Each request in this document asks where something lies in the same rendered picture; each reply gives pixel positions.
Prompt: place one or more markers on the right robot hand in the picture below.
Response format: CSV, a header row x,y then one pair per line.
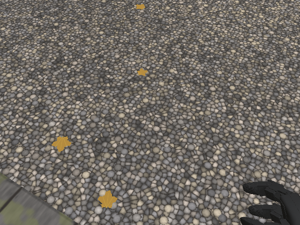
x,y
287,213

